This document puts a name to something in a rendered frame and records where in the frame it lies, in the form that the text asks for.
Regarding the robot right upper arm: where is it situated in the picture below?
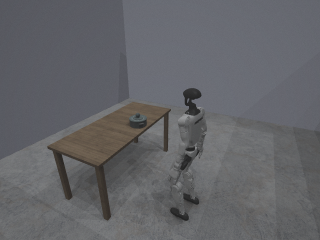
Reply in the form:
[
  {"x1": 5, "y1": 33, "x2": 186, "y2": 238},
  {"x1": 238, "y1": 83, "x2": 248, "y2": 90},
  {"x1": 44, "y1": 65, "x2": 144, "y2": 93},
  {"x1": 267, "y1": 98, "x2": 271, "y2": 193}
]
[{"x1": 197, "y1": 107, "x2": 207, "y2": 133}]

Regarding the humanoid robot head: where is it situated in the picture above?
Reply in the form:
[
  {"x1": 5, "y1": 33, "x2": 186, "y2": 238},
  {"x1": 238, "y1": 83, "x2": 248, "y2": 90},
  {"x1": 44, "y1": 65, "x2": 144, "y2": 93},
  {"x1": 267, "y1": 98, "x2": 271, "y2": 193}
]
[{"x1": 183, "y1": 88, "x2": 202, "y2": 116}]

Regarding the robot left hand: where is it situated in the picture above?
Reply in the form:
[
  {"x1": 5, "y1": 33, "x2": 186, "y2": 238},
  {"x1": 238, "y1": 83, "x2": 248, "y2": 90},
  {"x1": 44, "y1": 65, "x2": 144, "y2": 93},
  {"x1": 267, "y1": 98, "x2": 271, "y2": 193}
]
[{"x1": 167, "y1": 168, "x2": 179, "y2": 185}]

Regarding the lid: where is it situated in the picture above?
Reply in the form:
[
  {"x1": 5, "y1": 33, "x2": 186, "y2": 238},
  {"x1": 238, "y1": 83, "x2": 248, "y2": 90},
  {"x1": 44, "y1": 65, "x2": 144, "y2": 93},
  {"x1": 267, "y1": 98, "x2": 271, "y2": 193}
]
[{"x1": 129, "y1": 114, "x2": 147, "y2": 123}]

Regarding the pot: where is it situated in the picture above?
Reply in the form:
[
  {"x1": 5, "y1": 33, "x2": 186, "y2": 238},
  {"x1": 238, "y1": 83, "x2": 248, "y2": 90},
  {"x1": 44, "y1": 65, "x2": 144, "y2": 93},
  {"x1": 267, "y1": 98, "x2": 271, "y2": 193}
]
[{"x1": 129, "y1": 120, "x2": 147, "y2": 129}]

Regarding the robot left thigh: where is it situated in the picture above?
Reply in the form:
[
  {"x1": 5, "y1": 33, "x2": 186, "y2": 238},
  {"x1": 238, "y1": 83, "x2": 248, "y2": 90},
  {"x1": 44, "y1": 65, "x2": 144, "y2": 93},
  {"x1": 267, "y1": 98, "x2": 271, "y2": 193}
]
[{"x1": 170, "y1": 155, "x2": 189, "y2": 192}]

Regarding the robot right forearm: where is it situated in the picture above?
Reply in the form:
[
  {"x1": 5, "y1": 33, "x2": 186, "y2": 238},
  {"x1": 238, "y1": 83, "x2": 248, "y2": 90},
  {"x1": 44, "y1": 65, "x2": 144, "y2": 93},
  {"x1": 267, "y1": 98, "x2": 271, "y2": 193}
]
[{"x1": 197, "y1": 130, "x2": 207, "y2": 147}]

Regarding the robot left forearm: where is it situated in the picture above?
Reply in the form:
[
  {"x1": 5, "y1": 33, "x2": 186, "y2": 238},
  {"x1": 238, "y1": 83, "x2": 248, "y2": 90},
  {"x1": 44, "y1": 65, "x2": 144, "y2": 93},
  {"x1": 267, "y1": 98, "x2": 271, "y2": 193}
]
[{"x1": 173, "y1": 142, "x2": 187, "y2": 171}]

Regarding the robot right hand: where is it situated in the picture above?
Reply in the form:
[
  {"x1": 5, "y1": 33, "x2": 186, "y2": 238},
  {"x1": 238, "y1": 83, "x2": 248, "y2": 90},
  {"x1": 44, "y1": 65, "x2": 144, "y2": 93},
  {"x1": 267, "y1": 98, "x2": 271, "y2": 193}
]
[{"x1": 196, "y1": 145, "x2": 204, "y2": 159}]

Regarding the table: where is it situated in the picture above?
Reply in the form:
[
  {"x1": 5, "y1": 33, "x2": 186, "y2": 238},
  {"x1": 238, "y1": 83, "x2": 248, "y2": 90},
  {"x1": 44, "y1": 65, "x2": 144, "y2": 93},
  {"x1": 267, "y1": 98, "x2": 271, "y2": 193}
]
[{"x1": 47, "y1": 102, "x2": 171, "y2": 221}]

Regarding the robot left upper arm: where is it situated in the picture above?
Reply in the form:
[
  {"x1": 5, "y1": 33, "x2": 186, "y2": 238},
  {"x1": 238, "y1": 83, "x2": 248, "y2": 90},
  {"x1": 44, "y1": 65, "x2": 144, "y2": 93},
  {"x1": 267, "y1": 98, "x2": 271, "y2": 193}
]
[{"x1": 177, "y1": 115, "x2": 190, "y2": 149}]

